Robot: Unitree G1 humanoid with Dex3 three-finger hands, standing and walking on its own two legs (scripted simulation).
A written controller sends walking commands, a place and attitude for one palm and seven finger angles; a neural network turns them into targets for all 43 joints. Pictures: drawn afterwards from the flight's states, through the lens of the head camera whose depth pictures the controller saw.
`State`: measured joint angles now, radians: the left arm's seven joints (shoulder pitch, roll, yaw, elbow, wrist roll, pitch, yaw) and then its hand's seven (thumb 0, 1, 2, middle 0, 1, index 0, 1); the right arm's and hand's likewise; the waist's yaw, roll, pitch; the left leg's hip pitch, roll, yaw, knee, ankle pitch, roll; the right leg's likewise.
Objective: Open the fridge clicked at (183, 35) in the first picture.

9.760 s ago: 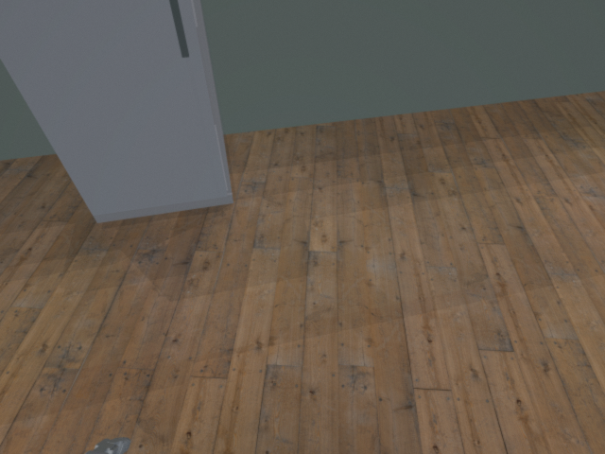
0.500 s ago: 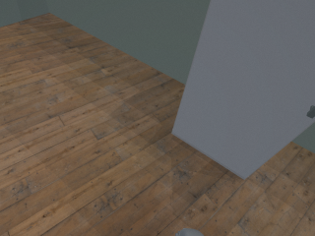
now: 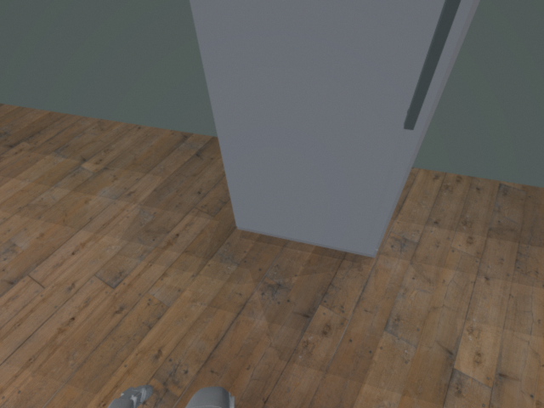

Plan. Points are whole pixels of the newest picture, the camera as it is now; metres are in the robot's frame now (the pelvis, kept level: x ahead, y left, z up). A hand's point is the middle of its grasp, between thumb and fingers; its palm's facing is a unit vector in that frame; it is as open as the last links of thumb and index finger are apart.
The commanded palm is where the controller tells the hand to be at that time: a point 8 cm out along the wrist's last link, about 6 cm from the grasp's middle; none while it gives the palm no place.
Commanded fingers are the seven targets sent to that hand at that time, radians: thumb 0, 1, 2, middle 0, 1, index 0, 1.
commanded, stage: turn to face it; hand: right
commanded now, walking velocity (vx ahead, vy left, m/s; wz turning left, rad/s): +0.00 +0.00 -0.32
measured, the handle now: (430, 58) +0.74 -0.29 +0.13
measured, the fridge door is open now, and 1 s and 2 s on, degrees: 0 0 0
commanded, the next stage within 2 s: take the last steps up to it in 0.26 s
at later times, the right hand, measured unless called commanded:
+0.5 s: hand out of the picture +0.00 -0.13 -0.15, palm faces +0.22 +0.94 -0.26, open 7.4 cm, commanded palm none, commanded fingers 0.00 -0.90 -0.90 0.20 0.30 0.20 0.30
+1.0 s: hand out of the picture -0.03 -0.20 -0.18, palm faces +0.28 +0.95 -0.12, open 7.4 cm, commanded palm none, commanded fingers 0.00 -0.90 -0.90 0.20 0.30 0.20 0.30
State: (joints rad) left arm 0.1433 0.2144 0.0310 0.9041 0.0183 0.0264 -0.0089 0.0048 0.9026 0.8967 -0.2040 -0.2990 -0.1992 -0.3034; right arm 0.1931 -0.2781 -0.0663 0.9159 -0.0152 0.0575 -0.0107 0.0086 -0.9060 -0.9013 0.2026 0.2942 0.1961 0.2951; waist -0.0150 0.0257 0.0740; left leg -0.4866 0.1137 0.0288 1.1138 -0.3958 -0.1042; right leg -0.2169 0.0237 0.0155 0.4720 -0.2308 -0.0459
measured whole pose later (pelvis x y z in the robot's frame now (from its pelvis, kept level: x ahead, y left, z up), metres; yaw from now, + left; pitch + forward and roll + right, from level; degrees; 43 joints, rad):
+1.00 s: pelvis +0.02 -0.04 +0.01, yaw -12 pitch -2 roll +2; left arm 0.37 0.13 0.02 1.09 0.01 -0.05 0.02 0.00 0.93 0.90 -0.20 -0.30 -0.20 -0.30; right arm 0.34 -0.19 -0.06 1.11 -0.03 0.01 0.02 0.01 -0.91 -0.90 0.20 0.29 0.20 0.29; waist -0.01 0.04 0.00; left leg -0.54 0.09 0.05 1.08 -0.21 -0.03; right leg 0.00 0.01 -0.12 0.30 -0.27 -0.06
